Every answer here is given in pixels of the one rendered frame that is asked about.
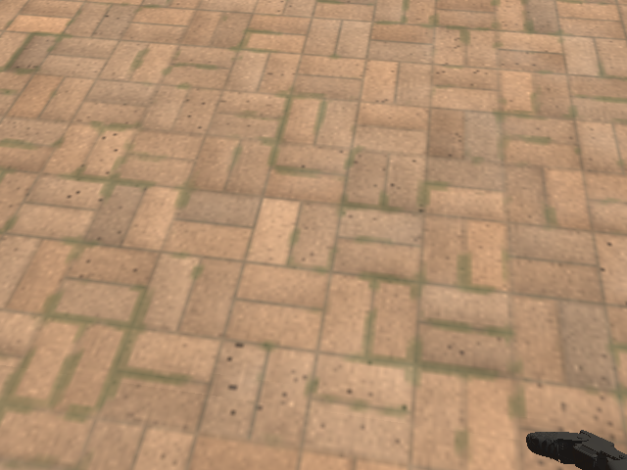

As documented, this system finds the robot right hand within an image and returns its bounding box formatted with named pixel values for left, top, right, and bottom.
left=526, top=430, right=627, bottom=470

